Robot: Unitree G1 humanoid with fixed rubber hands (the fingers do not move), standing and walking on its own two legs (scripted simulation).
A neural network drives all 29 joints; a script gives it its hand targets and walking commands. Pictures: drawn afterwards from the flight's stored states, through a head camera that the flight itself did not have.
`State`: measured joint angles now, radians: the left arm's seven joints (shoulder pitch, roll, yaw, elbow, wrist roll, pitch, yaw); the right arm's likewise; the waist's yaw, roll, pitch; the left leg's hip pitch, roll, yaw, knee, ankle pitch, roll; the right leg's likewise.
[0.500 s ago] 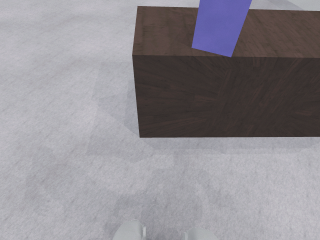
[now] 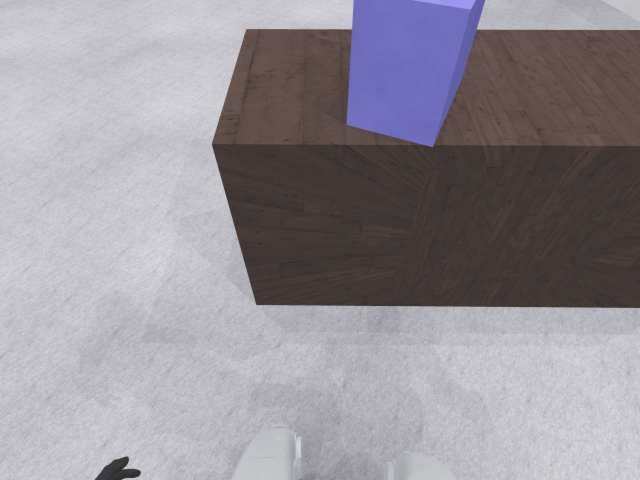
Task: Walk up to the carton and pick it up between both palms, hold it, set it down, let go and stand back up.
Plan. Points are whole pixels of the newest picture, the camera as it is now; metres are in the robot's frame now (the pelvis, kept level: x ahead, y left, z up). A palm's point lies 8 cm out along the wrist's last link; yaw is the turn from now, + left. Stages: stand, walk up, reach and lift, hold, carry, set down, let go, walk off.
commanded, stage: walk up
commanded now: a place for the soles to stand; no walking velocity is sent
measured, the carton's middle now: (418, 43) +0.90 -0.15 +0.10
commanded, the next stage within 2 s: none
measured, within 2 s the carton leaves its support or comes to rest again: neither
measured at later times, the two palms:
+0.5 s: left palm (141, 444) +0.17 +0.27 -0.10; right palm (594, 442) +0.19 -0.34 -0.11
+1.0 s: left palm (142, 419) +0.19 +0.27 -0.07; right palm (604, 447) +0.17 -0.32 -0.07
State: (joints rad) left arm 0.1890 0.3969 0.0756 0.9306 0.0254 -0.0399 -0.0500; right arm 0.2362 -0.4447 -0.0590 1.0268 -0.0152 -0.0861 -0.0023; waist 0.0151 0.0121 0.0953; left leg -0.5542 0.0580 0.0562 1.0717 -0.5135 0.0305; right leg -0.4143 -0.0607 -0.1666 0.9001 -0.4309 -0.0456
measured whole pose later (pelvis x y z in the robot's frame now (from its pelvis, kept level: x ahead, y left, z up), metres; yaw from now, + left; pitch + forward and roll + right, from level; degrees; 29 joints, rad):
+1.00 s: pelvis +0.09 -0.03 +0.05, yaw +2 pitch -3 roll +0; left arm 0.02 0.36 0.03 1.13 0.02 -0.02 -0.03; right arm 0.09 -0.34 -0.02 1.15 -0.01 -0.04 0.02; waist 0.00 -0.02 0.07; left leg -0.20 0.01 0.02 0.48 -0.24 0.01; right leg -0.19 -0.05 -0.07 0.52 -0.33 0.00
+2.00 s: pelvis +0.35 -0.16 +0.01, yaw +0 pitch -4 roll -1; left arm 0.13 0.39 0.06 0.92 0.00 -0.07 -0.02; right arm 0.24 -0.43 -0.05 1.00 0.00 -0.04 0.00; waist -0.01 0.04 0.14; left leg -0.47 0.05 -0.03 1.17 -0.50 0.02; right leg -0.41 -0.05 -0.12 0.81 -0.34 -0.03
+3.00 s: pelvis +0.39 -0.15 +0.04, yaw +3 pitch -3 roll +0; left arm 0.02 0.37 0.03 1.11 0.00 -0.01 -0.01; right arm 0.06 -0.36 -0.02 1.08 -0.01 0.01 0.02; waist 0.00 0.00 0.12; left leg -0.29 0.01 0.02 0.54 -0.21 0.01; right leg -0.24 -0.07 -0.12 0.55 -0.27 0.01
